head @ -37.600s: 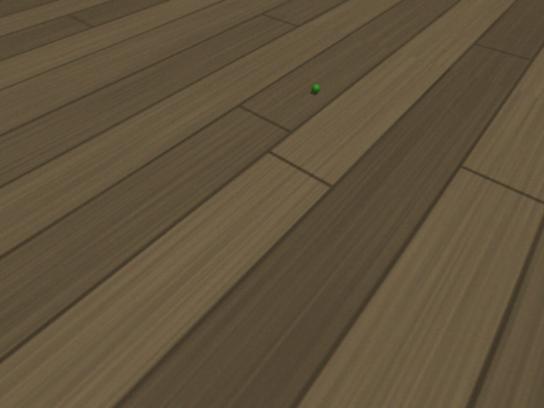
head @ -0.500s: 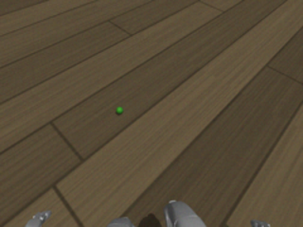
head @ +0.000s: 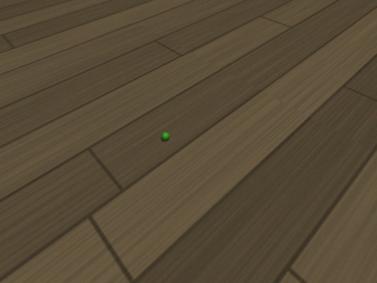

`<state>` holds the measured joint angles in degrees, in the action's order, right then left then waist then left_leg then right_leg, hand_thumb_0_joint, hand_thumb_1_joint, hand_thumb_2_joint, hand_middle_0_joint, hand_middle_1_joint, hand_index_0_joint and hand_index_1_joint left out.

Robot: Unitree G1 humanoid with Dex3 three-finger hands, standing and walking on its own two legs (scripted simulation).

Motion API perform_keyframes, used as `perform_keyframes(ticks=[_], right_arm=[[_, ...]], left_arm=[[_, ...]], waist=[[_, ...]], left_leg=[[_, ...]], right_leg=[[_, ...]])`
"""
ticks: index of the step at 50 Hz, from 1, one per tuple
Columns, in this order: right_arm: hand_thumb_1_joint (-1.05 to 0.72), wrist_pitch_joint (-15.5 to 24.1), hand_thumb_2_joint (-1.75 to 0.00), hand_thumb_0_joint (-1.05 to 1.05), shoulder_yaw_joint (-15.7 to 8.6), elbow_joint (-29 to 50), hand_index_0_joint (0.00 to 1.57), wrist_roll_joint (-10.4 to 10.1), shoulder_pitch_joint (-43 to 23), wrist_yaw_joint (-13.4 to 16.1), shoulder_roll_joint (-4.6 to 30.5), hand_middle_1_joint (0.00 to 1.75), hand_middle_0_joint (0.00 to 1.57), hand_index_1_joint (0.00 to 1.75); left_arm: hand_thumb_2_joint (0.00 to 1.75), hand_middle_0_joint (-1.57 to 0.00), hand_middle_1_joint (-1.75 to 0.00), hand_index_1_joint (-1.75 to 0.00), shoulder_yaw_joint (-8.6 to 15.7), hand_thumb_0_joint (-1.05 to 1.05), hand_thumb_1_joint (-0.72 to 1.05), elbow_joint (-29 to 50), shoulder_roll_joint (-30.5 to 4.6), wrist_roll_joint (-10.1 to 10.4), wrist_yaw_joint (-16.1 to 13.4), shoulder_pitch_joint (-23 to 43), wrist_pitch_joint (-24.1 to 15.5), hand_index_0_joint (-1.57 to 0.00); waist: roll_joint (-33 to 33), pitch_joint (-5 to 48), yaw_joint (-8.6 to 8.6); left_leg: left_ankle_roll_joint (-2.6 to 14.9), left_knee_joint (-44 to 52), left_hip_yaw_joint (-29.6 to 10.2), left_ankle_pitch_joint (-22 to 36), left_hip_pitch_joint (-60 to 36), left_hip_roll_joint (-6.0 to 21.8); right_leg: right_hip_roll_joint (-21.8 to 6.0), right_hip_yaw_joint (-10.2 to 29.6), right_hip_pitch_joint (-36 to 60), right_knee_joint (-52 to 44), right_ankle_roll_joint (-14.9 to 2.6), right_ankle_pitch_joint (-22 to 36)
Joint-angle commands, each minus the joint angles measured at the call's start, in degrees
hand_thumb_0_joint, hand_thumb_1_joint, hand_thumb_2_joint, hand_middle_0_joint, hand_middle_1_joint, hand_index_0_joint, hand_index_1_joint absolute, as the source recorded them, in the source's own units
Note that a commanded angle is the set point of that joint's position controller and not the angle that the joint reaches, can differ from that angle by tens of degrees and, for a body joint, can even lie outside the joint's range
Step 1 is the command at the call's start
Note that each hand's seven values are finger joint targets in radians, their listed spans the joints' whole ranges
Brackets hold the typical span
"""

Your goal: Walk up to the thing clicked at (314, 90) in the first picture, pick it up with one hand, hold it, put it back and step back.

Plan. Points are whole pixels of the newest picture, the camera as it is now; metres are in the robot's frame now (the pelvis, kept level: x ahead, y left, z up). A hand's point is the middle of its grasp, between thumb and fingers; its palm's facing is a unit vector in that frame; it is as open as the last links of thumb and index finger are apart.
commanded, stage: step back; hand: left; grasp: from above
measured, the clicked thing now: (165, 136) +1.11 +0.21 -0.73
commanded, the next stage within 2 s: stand in 0.84 s
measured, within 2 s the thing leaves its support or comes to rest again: neither
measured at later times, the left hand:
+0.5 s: hand out of the picture +0.12 +0.26 -0.14, palm faces +0.01 -0.94 -0.35, open 7.3 cm
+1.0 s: hand (84, 277) +0.15 +0.27 -0.13, palm faces -0.04 -0.94 -0.34, open 7.3 cm
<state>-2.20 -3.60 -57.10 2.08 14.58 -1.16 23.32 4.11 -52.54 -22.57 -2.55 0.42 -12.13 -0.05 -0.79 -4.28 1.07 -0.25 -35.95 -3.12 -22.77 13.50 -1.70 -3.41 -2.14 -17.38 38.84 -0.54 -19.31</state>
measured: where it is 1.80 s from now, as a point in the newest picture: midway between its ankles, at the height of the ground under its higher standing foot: outside the picture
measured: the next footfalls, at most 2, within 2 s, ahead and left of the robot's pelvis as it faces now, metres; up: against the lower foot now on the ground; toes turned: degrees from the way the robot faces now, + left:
none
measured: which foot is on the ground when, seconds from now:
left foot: down 0.00-1.00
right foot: down 0.00-1.00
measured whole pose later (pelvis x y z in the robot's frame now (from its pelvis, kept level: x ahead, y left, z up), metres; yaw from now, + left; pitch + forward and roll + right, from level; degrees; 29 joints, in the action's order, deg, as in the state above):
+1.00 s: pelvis +0.06 +0.02 +0.02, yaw -2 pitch -3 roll +0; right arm 0.8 -0.8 -63.7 0.4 1.1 -0.6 19.2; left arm 0.1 -64.2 -20.3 -0.1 0.3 -4.4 -1.0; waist 0.2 -3.9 0.4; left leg 0.0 -21.8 1.6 -11.7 7.1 0.6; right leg -1.8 0.4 -6.4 21.6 1.7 -12.2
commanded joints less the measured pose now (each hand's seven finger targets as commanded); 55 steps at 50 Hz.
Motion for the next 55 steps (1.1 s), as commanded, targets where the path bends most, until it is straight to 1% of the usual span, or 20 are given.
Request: perform_keyframes(ticks=[1, 2, 4, 5, 9, 11, 12, 13, 14, 15, 18, 21, 24, 25, 26, 27, 31, 34, 45, 55], right_arm=[[-0.90, 4.2, -0.90, 0.00, -4.4, 3.8, 0.20, 1.1, 0.6, 1.1, 17.1, 0.30, 0.20, 0.30], [-0.90, 4.3, -0.90, 0.00, -4.9, 4.5, 0.20, 0.4, -0.3, 0.9, 19.0, 0.30, 0.20, 0.30], [-0.90, 5.2, -0.90, 0.00, -2.9, 5.0, 0.20, 0.4, -4.8, 1.3, 13.1, 0.30, 0.20, 0.30], [-0.90, 5.2, -0.90, 0.00, -3.2, 5.0, 0.20, 0.6, -4.4, 1.3, 13.5, 0.30, 0.20, 0.30], [-0.90, 4.4, -0.90, 0.00, -3.2, 4.9, 0.20, 0.6, -3.4, 1.0, 13.0, 0.30, 0.20, 0.30], [-0.90, 3.6, -0.90, 0.00, -2.6, 5.5, 0.20, -0.3, -5.7, 0.9, 11.7, 0.30, 0.20, 0.30], [-0.90, 3.3, -0.90, 0.00, -1.5, 5.5, 0.20, -0.8, -5.4, 1.1, 8.5, 0.30, 0.20, 0.30], [-0.90, 3.3, -0.90, 0.00, -0.6, 6.5, 0.20, -1.3, -5.2, 1.1, 5.9, 0.30, 0.20, 0.30], [-0.90, 3.0, -0.90, 0.00, -0.8, 6.5, 0.20, -1.1, -5.5, 1.7, 6.1, 0.30, 0.20, 0.30], [-0.90, 2.8, -0.90, 0.00, -1.9, 5.1, 0.20, -0.6, -4.3, 2.1, 9.2, 0.30, 0.20, 0.30], [-0.90, 3.2, -0.90, 0.00, -1.7, 2.8, 0.20, -0.8, -2.2, 1.7, 8.7, 0.30, 0.20, 0.30], [-0.90, 3.7, -0.90, 0.00, -1.4, 1.3, 0.20, -0.5, -0.9, 1.3, 7.6, 0.30, 0.20, 0.30], [-0.90, 4.1, -0.90, 0.00, -1.8, -0.2, 0.20, -0.1, -1.4, 1.9, 7.1, 0.30, 0.20, 0.30], [-0.90, 4.3, -0.90, 0.00, -2.1, 0.0, 0.20, 0.3, -2.1, 2.2, 9.0, 0.30, 0.20, 0.30], [-0.90, 4.5, -0.90, 0.00, -2.0, 1.2, 0.20, 0.1, -6.7, 2.2, 11.7, 0.30, 0.20, 0.30], [-0.90, 4.3, -0.90, 0.00, -1.9, 1.3, 0.20, -0.5, -9.8, 1.8, 13.1, 0.30, 0.20, 0.30], [-0.90, 4.1, -0.90, 0.00, -0.3, -0.2, 0.20, -0.6, -12.3, 1.7, 9.3, 0.30, 0.20, 0.30], [-0.90, 4.2, -0.90, 0.00, -0.3, -1.5, 0.20, -1.0, -11.9, 1.8, 9.1, 0.30, 0.20, 0.30], [-0.90, 4.3, -0.90, 0.00, 0.1, -3.6, 0.20, -1.9, -15.0, 1.5, 8.3, 0.30, 0.20, 0.30], [-0.90, 4.4, -0.90, 0.00, 0.5, -4.3, 0.20, -1.7, -15.6, 1.3, 8.4, 0.30, 0.20, 0.30]], left_arm=[[0.90, -0.20, -0.30, -0.30, 1.2, 0.00, 0.90, 4.9, -8.7, 1.4, -0.5, 5.5, -0.5, -0.20], [0.90, -0.20, -0.30, -0.30, 2.9, 0.00, 0.90, 4.7, -13.8, 0.7, -0.8, 9.1, -0.7, -0.20], [0.90, -0.20, -0.30, -0.30, 2.1, 0.00, 0.90, 3.1, -11.3, 1.8, 0.0, 4.5, -1.2, -0.20], [0.90, -0.20, -0.30, -0.30, 2.1, 0.00, 0.90, 2.4, -11.7, 1.5, 0.1, 3.7, -1.6, -0.20], [0.90, -0.20, -0.30, -0.30, 2.0, 0.00, 0.90, 1.2, -10.2, 1.3, 0.5, 3.9, -2.2, -0.20], [0.90, -0.20, -0.30, -0.30, 2.1, 0.00, 0.90, -1.1, -9.5, 1.1, -0.2, 0.9, -2.6, -0.20], [0.90, -0.20, -0.30, -0.30, 2.5, 0.00, 0.90, -2.1, -10.0, 1.0, -0.7, -0.8, -2.9, -0.20], [0.90, -0.20, -0.30, -0.30, 3.3, 0.00, 0.90, -2.2, -13.6, 0.4, -1.2, -2.1, -3.4, -0.20], [0.90, -0.20, -0.30, -0.30, 3.9, 0.00, 0.90, -2.2, -17.9, 0.6, -1.2, -2.6, -3.6, -0.20], [0.90, -0.20, -0.30, -0.30, 3.9, 0.00, 0.90, -0.8, -18.3, 0.4, -1.0, 0.3, -3.6, -0.20], [0.90, -0.20, -0.30, -0.30, 2.8, 0.00, 0.90, 0.2, -14.2, 0.9, -1.3, 4.3, -4.0, -0.20], [0.90, -0.20, -0.30, -0.30, 2.3, 0.00, 0.90, 0.2, -13.6, 1.1, -1.0, 6.0, -3.7, -0.20], [0.90, -0.20, -0.30, -0.30, 0.8, 0.00, 0.90, 0.5, -11.2, 1.9, -0.9, 7.5, -2.6, -0.20], [0.90, -0.20, -0.30, -0.30, 0.1, 0.00, 0.90, 0.8, -9.3, 2.3, -1.0, 7.3, -2.3, -0.20], [0.90, -0.20, -0.30, -0.30, -0.3, 0.00, 0.90, 0.3, -8.0, 3.0, -0.9, 6.8, -1.8, -0.20], [0.90, -0.20, -0.30, -0.30, 0.3, 0.00, 0.90, -1.6, -9.8, 3.0, -1.1, 6.0, -1.5, -0.20], [0.90, -0.20, -0.30, -0.30, 0.2, 0.00, 0.90, -3.8, -11.0, 2.2, -1.0, 6.6, -2.5, -0.20], [0.90, -0.20, -0.30, -0.30, 0.1, 0.00, 0.90, -4.8, -10.9, 2.5, -1.2, 7.4, -2.5, -0.20], [0.90, -0.20, -0.30, -0.30, -1.7, 0.00, 0.90, -8.0, -9.2, 2.4, -1.1, 9.4, -2.2, -0.20], [0.90, -0.20, -0.30, -0.30, -1.8, 0.00, 0.90, -9.2, -9.5, 2.2, -0.8, 10.3, -2.2, -0.20]], waist=[[-11.2, 1.3, -3.31], [-6.7, -4.1, -4.41], [-3.9, -2.3, -0.46], [-6.3, -1.2, -0.76], [-9.9, 1.5, -2.04], [-7.8, 1.9, 0.60], [-3.9, 2.5, 2.03], [5.2, 3.9, 2.54], [11.1, 3.4, 2.78], [7.6, 0.8, 1.71], [6.3, -0.7, -0.23], [9.6, 3.6, -0.76], [5.9, 5.3, -2.30], [1.7, 6.5, -1.96], [-4.1, 6.2, -0.27], [-5.0, 4.5, 0.87], [-3.0, 4.7, 0.30], [-2.4, 8.3, -0.29], [-0.1, 8.7, -0.97], [0.2, 6.4, -0.79]], left_leg=[[9.87, 25.2, -31.8, -25.6, -7.4, 19.3], [14.36, 27.1, -34.5, -29.2, 2.7, 21.7], [11.09, 22.6, -21.9, -12.5, -3.2, 16.1], [10.43, 21.0, -18.6, -9.7, -2.9, 15.0], [9.50, 16.5, -11.1, 2.6, -0.9, 12.5], [7.21, 11.1, -7.4, 3.5, 6.6, 10.9], [5.02, 5.8, -5.3, 5.8, 10.0, 9.0], [2.06, -3.4, -2.5, 2.0, 18.1, 3.6], [1.30, -11.5, 0.1, -10.5, 18.0, -0.3], [1.06, -16.6, -3.6, -12.7, 14.5, 1.5], [1.21, -14.0, -4.2, -6.0, 13.6, 4.1], [0.46, -3.7, 1.9, -2.8, 5.5, 3.6], [0.84, 11.3, 2.6, 14.5, -6.8, 3.1], [2.15, 12.9, -3.5, 19.3, -8.1, 8.3], [5.83, 16.1, -12.1, 14.2, -2.0, 14.8], [8.60, 15.7, -12.0, 9.6, 4.9, 16.7], [2.73, 12.7, -3.5, 14.8, 3.4, 9.7], [2.33, 11.2, -1.6, 26.6, -3.1, 9.3], [1.61, 16.2, -1.4, 29.5, -11.2, 9.9], [0.85, 20.1, -0.9, 22.9, -10.0, 9.6]], right_leg=[[3.7, -0.2, -19.0, 6.6, -0.31, -13.1], [1.1, 6.9, -15.3, 12.4, -0.68, -13.2], [0.6, 7.3, -14.1, 12.2, -0.80, -6.5], [0.3, 5.5, -12.0, 10.2, -0.88, -6.2], [3.1, 0.9, -1.6, -2.0, -0.04, -5.3], [5.1, -1.4, 9.6, -11.4, -0.68, 2.8], [4.1, 1.5, 16.2, -15.2, -0.97, 5.4], [-4.7, 17.4, 20.3, -18.6, -3.82, 1.5], [-15.4, 30.6, 14.1, -24.5, -9.69, -9.8], [-19.5, 34.1, 6.7, -24.6, -13.61, -12.2], [-13.5, 22.1, 5.5, -22.3, -10.42, -1.9], [-10.9, 14.1, 4.5, -17.3, -8.91, 13.9], [-6.8, 8.4, -0.9, -9.2, -4.48, 21.8], [-4.4, 6.9, -2.4, -6.7, -2.53, 18.8], [0.7, 4.1, -0.6, -4.9, -0.37, 5.6], [1.6, 2.9, 5.9, -5.2, -0.42, -2.8], [-2.0, 6.9, 9.9, -12.6, -1.57, 13.6], [-3.0, 6.4, 10.4, -12.4, -1.45, 22.2], [-3.6, 6.3, 11.3, -18.6, -0.22, 23.5], [-4.1, 6.6, 12.1, -22.3, 0.10, 17.6]])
